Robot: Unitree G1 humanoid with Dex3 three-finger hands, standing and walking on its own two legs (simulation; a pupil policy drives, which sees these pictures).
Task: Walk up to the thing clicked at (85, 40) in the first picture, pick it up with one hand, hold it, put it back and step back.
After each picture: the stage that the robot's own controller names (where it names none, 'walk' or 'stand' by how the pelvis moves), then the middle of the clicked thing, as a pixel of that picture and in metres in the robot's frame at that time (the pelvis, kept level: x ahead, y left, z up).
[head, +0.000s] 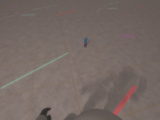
stand; (85, 42) +1.65 +0.11 -0.65
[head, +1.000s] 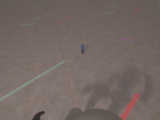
walk; (82, 49) +1.52 +0.25 -0.65
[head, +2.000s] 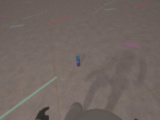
walk; (78, 61) +1.01 +0.28 -0.65
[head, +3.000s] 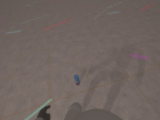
walk; (77, 80) +0.63 +0.23 -0.65
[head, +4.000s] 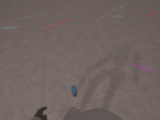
stand; (74, 91) +0.44 +0.20 -0.63
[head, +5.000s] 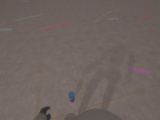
stand; (71, 97) +0.38 +0.19 -0.65
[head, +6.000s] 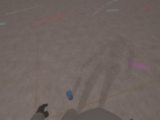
stand; (69, 95) +0.33 +0.21 -0.65
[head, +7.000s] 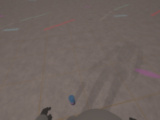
stand; (72, 100) +0.32 +0.22 -0.66
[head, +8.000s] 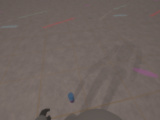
stand; (71, 98) +0.34 +0.22 -0.65
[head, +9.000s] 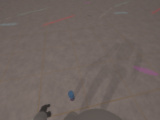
stand; (71, 96) +0.34 +0.22 -0.65
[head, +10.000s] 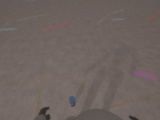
stand; (72, 101) +0.32 +0.18 -0.65
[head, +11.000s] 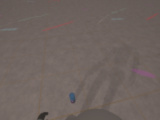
stand; (72, 98) +0.37 +0.19 -0.66
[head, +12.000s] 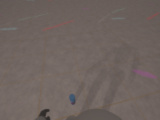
stand; (72, 99) +0.35 +0.19 -0.66
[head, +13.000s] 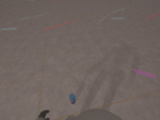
stand; (72, 99) +0.35 +0.19 -0.66
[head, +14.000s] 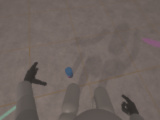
go down; (69, 73) +0.40 +0.19 -0.43
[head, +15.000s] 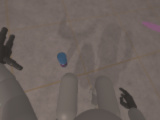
go down; (63, 61) +0.44 +0.22 -0.27
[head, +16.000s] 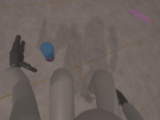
close in; (48, 54) +0.43 +0.25 -0.19
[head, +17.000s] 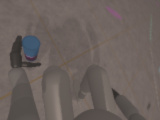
close; (31, 51) +0.42 +0.27 -0.16
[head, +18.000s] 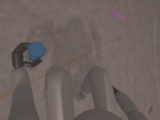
lift; (35, 54) +0.39 +0.27 -0.16
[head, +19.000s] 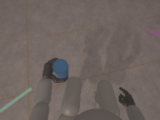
lift; (62, 72) +0.31 +0.19 -0.02
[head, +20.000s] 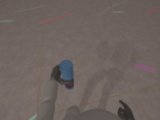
hold; (68, 76) +0.30 +0.15 +0.04
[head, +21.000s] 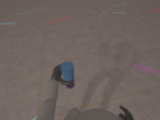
hold; (68, 77) +0.30 +0.15 +0.03
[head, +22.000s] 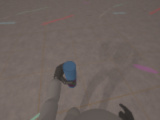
hold; (71, 76) +0.31 +0.13 +0.04
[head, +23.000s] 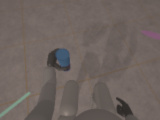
crouch; (64, 62) +0.39 +0.17 -0.05
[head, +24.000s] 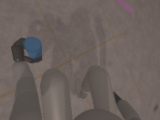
lower; (35, 52) +0.41 +0.25 -0.17
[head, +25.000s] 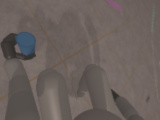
lower; (27, 49) +0.44 +0.27 -0.17
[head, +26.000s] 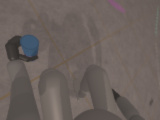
lower; (30, 51) +0.42 +0.27 -0.16
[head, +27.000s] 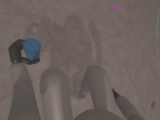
lower; (32, 54) +0.41 +0.27 -0.16
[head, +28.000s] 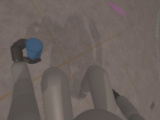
loosen; (34, 53) +0.41 +0.26 -0.16
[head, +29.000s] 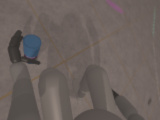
withdraw; (31, 52) +0.42 +0.26 -0.16
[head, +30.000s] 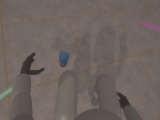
walk; (63, 60) +0.42 +0.22 -0.24
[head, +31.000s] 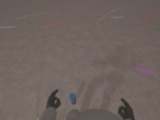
stand; (73, 99) +0.36 +0.16 -0.59
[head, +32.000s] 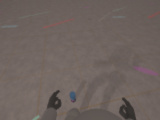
stand; (72, 97) +0.37 +0.17 -0.60
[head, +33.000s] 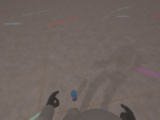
stand; (74, 96) +0.37 +0.17 -0.61
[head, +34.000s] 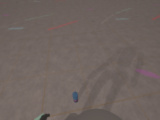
walk; (75, 97) +0.38 +0.17 -0.66
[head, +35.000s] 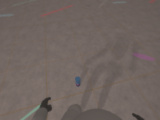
walk; (77, 82) +0.49 +0.14 -0.64
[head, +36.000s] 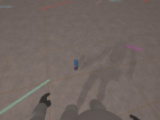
walk; (75, 65) +0.76 +0.16 -0.64
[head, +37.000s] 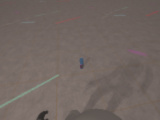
stand; (81, 63) +1.01 +0.19 -0.64
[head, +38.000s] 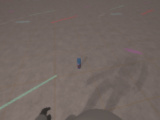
stand; (79, 63) +1.00 +0.19 -0.66
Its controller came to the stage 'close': yes
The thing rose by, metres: 0.68
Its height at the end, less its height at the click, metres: +0.00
